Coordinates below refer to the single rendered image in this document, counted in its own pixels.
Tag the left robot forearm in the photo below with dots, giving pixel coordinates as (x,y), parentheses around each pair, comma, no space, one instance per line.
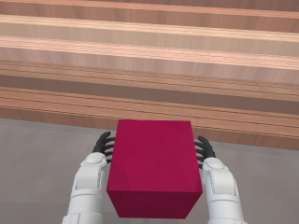
(87,195)

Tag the carton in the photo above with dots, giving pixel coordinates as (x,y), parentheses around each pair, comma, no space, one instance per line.
(154,170)

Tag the robot left hand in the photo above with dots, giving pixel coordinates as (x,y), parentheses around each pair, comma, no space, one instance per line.
(101,145)

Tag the robot right hand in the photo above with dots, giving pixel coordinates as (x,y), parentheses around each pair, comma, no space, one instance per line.
(207,151)

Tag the right robot forearm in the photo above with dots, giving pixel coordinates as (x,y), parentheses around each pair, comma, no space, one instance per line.
(222,196)

